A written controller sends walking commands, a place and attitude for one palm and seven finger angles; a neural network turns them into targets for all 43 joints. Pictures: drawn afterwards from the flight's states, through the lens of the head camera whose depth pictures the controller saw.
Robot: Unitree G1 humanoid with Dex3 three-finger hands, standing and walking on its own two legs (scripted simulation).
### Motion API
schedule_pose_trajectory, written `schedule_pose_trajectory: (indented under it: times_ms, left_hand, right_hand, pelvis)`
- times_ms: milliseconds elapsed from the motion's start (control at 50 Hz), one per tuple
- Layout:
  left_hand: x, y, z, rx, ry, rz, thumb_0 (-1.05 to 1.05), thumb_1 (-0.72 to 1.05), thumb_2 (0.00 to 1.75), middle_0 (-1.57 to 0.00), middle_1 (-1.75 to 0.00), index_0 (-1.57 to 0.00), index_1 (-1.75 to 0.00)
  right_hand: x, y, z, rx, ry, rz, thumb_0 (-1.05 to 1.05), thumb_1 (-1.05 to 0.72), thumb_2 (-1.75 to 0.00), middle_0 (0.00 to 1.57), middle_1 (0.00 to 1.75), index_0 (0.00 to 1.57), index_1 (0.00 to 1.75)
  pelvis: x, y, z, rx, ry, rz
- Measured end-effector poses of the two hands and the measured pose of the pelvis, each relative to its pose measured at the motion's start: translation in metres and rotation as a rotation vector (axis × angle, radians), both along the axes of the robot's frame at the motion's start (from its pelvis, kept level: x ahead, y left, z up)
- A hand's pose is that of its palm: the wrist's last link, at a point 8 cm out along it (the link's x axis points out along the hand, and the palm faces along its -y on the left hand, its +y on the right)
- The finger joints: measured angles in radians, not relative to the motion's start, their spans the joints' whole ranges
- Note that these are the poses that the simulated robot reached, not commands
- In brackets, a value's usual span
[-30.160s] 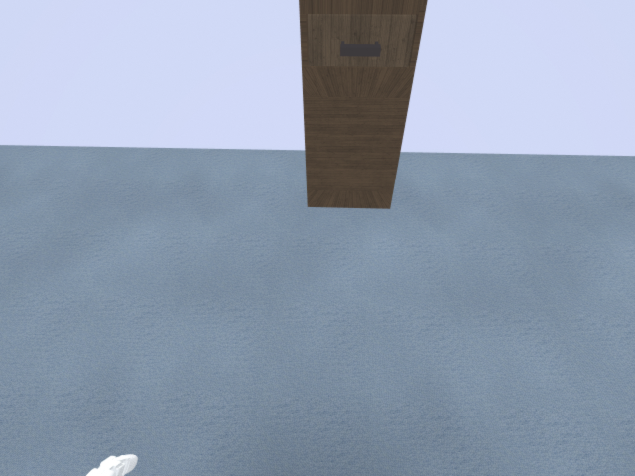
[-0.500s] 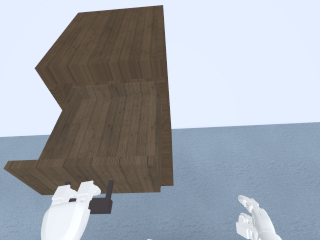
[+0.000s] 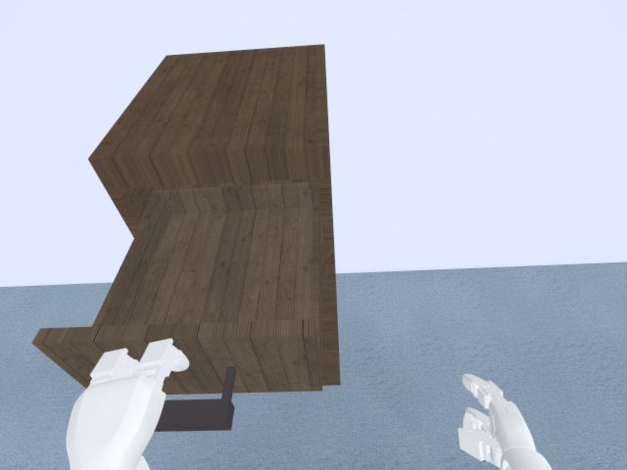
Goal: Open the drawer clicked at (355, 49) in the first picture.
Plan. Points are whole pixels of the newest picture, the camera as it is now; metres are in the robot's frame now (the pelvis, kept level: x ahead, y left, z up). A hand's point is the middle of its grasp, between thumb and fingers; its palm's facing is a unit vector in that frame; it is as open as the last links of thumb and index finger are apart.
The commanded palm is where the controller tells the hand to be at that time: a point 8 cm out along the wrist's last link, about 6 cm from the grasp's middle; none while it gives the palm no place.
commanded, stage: lift the hand off the handle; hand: left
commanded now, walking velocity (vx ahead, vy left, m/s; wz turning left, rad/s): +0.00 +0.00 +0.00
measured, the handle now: (184, 395) +0.20 +0.20 +0.01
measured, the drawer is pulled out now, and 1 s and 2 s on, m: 0.29 0.29 0.29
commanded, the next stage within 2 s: draw the hand back to the body in 0.88 s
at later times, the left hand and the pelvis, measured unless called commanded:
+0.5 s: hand (128, 392) +0.17 +0.21 +0.11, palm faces +0.15 -0.21 -0.97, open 13.8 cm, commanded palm +0.12 +0.20 +0.17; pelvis +0.01 +0.03 +0.01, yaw +0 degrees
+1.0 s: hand (123, 380) +0.16 +0.20 +0.14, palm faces +0.12 -0.23 -0.96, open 13.9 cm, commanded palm +0.12 +0.21 +0.21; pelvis -0.01 +0.01 +0.02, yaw -1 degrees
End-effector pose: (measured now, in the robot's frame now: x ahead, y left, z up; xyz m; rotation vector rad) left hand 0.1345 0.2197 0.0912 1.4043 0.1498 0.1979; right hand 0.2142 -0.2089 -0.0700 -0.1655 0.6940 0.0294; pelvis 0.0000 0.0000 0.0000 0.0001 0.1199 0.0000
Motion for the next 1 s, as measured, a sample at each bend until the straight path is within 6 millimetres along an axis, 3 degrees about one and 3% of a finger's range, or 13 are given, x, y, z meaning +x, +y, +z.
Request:
schedule_pose_trajectory:
  times_ms: [340,580,840,1000]
  left_hand:
    - [0.002,0.004,0.038,-0.038,-0.042,-0.06,0.0,-0.49,0.3,-0.33,-1.2,-0.34,-1.22]
    - [0.006,-0.005,0.081,-0.07,-0.15,-0.094,0.0,-0.5,0.3,-0.33,-1.21,-0.32,-1.21]
    - [0.006,-0.004,0.114,-0.054,-0.188,-0.084,0.0,-0.5,0.3,-0.32,-1.2,-0.32,-1.21]
    - [0.003,-0.008,0.102,-0.076,-0.09,-0.078,0.0,-0.5,0.3,-0.32,-1.2,-0.31,-1.21]
  right_hand:
    - [0.01,0.045,0.006,0.07,-0.009,0.068,0.02,-0.9,-0.9,0.2,0.3,0.2,0.3]
    - [0.012,0.065,0.013,0.13,-0.036,0.099,0.02,-0.9,-0.9,0.2,0.3,0.2,0.3]
    - [0.007,0.055,0.027,0.133,-0.046,0.098,0.02,-0.9,-0.9,0.2,0.3,0.2,0.3]
    - [0.001,0.037,0.031,0.102,-0.036,0.085,0.02,-0.9,-0.9,0.2,0.3,0.2,0.3]
  pelvis:
    - [0.008,0.024,0.005,-0.017,-0.018,-0.006]
    - [0.005,0.033,0.008,-0.02,-0.045,-0.01]
    - [-0.003,0.022,0.017,-0.015,-0.097,-0.012]
    - [-0.007,0.011,0.022,-0.009,-0.113,-0.009]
